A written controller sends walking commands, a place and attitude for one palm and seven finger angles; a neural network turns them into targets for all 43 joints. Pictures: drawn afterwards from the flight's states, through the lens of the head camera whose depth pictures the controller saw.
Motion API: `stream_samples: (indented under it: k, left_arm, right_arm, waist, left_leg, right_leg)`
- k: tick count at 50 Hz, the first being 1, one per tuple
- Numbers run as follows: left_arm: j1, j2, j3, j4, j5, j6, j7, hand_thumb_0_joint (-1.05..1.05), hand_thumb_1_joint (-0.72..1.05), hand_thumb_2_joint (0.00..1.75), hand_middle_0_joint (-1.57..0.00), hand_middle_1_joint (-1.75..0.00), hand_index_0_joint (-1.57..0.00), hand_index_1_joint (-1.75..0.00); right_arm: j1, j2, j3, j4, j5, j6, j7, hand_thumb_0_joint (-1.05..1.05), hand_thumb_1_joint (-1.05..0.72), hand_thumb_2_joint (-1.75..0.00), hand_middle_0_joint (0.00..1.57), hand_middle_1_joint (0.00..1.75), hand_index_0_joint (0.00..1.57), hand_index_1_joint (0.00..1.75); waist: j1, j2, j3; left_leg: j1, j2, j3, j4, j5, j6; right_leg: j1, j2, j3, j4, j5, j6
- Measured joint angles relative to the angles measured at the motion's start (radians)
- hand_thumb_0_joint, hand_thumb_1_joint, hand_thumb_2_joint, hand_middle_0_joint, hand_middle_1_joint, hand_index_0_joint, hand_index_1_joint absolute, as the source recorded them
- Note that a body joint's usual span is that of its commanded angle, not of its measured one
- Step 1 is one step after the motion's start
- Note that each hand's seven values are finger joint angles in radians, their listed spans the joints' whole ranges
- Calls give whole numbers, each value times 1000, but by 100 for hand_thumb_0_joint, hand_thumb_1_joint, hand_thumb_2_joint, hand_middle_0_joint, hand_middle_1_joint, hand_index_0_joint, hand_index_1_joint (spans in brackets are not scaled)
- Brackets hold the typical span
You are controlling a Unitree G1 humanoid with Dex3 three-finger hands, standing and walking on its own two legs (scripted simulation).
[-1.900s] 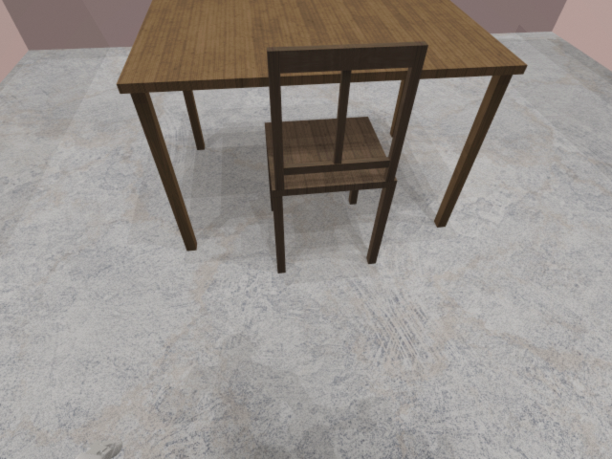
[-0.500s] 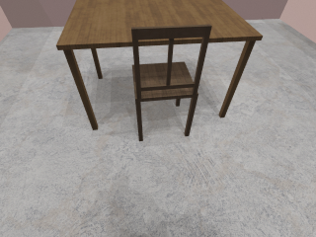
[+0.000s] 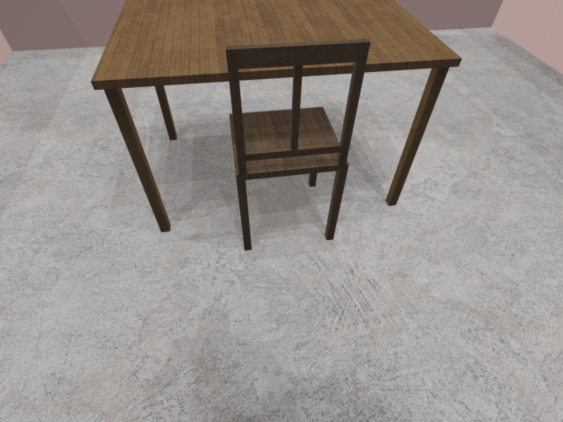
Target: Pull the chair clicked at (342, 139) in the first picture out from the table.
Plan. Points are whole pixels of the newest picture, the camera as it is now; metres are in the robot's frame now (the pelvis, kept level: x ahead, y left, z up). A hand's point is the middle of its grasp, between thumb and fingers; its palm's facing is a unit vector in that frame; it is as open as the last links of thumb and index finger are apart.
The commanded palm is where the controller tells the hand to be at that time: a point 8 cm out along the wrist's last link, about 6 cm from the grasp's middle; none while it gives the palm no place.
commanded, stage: walk to a spot facing it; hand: left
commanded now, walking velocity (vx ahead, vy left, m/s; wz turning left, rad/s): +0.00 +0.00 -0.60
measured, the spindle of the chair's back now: (295, 110) +0.98 +0.03 -0.09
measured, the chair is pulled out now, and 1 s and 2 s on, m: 0.00 0.00 0.00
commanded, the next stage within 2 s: turn to face it in 1.78 s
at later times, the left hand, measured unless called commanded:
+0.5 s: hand out of the picture +0.02 +0.17 -0.16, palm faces -0.16 -0.95 -0.26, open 7.4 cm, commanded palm none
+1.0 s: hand (217, 415) +0.17 +0.12 -0.18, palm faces -0.52 -0.84 -0.18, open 7.4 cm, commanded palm none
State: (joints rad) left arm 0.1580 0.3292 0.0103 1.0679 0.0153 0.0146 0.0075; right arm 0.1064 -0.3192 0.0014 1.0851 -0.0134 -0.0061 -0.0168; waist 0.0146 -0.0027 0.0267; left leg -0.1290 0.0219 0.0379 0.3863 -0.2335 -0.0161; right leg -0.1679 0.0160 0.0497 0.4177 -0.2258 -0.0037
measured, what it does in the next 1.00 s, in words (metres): steps on the spot, turning right: left foot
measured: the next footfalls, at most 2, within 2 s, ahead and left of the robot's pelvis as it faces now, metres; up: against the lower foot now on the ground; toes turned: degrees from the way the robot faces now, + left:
left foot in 0.66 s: -0.01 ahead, +0.12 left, +0.00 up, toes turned -22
right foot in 1.18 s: +0.09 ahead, -0.27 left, +0.00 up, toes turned -46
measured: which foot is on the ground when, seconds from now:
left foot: down 0.00-0.26, up 0.28-0.64, down 0.66-1.00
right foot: down 0.00-0.66, up 0.68-1.00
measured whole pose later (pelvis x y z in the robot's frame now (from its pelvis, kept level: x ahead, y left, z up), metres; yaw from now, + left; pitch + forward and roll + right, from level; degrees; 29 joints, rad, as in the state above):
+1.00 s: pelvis +0.00 -0.02 -0.01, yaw -33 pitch +0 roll -1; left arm 0.22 0.28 0.09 0.92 0.04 0.07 -0.06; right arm 0.44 -0.18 0.00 0.98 -0.02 -0.06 -0.03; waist -0.01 -0.07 0.02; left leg 0.03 0.06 0.18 0.34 -0.37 -0.01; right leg -0.70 -0.07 -0.01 1.16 -0.17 0.05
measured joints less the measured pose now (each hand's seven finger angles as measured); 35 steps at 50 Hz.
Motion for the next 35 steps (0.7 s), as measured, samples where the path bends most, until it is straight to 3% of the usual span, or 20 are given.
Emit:
stream_samples:
  k: [8,12,14,16,18,20,27,32,34,35]
  left_arm:
    - [51,-48,14,-66,6,39,-12,1,91,90,-21,-30,-20,-30]
    - [67,-78,22,-99,7,43,-22,1,91,90,-21,-30,-20,-30]
    - [77,-100,23,-114,12,35,-24,1,91,90,-21,-30,-20,-30]
    - [90,-117,22,-131,12,25,-17,1,91,90,-21,-30,-20,-30]
    - [103,-131,24,-140,9,23,-8,1,91,90,-21,-30,-20,-30]
    - [115,-137,26,-143,9,25,-5,1,91,90,-21,-30,-20,-30]
    - [134,-128,39,-150,10,29,-3,1,91,90,-21,-30,-20,-30]
    - [121,-99,56,-163,14,39,-4,1,91,90,-21,-30,-20,-30]
    - [118,-87,67,-165,11,50,-8,1,91,90,-21,-30,-20,-30]
    - [112,-79,74,-160,11,55,-12,1,91,90,-21,-30,-20,-30]
  right_arm:
    - [39,64,-19,-80,-3,27,-3,1,-90,-90,21,30,20,30]
    - [60,79,-33,-97,-4,38,2,1,-90,-90,21,30,20,30]
    - [70,74,-44,-103,-3,50,4,1,-90,-90,21,30,20,30]
    - [69,73,-51,-104,-2,69,3,1,-90,-90,21,30,20,30]
    - [55,73,-56,-109,-1,76,4,1,-90,-90,21,30,20,30]
    - [40,76,-57,-125,-2,68,7,1,-90,-90,20,30,20,30]
    - [-4,83,-60,-179,5,48,-1,1,-90,-90,20,30,20,30]
    - [-1,90,-53,-203,12,29,-4,1,-90,-90,20,30,20,30]
    - [26,91,-47,-210,6,10,-7,1,-90,-90,20,30,20,30]
    - [42,96,-43,-208,2,5,-10,1,-90,-90,20,30,20,30]
  waist:
    - [-2,-14,31]
    - [4,-8,64]
    - [1,24,72]
    - [7,28,69]
    - [18,24,72]
    - [22,13,72]
    - [34,-10,43]
    - [44,-27,12]
    - [28,-24,-8]
    - [21,-33,-12]
  left_leg:
    - [-69,27,71,133,-66,-9]
    - [-93,49,100,220,-108,-21]
    - [-130,74,86,308,-148,-27]
    - [-209,40,23,491,-251,-29]
    - [-273,7,-21,638,-249,-28]
    - [-305,-7,-35,684,-213,-31]
    - [-251,-30,-71,490,-185,-36]
    - [-132,-55,-84,217,-181,-7]
    - [-68,-46,-80,76,-119,23]
    - [-58,-45,-71,70,-85,33]
  right_leg:
    - [-117,33,68,173,-56,-9]
    - [-168,35,49,280,-98,-20]
    - [-176,56,31,300,-103,-43]
    - [-190,60,34,296,-97,-48]
    - [-185,66,53,244,-57,-50]
    - [-180,71,81,182,-11,-51]
    - [-185,99,177,50,98,-34]
    - [-201,126,230,16,138,-6]
    - [-240,145,217,102,8,8]
    - [-273,137,176,194,-87,19]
